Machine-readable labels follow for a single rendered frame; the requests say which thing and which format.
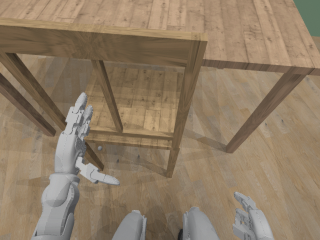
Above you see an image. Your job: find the table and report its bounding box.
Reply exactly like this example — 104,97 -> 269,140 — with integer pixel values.
0,0 -> 320,154

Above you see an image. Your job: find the robot left hand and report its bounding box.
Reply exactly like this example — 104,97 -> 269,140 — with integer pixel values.
54,92 -> 120,186

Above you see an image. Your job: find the robot right hand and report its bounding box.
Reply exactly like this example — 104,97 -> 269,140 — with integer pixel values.
232,191 -> 274,240

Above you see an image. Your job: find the right robot shin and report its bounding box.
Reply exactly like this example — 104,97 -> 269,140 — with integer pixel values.
182,207 -> 200,240

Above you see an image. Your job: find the left robot forearm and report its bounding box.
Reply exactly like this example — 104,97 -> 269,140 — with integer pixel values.
31,172 -> 80,240

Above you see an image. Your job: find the chair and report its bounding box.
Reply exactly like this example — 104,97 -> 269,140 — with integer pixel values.
0,17 -> 208,178

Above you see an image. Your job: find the right robot thigh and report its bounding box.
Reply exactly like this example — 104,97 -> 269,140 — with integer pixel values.
182,210 -> 220,240

